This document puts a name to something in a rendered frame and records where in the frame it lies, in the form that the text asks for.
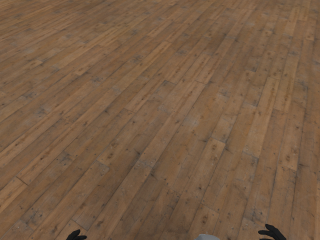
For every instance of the robot left hand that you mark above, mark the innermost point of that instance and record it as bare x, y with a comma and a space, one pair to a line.
74, 236

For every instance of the robot right hand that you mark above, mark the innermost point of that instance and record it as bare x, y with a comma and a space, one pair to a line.
273, 232

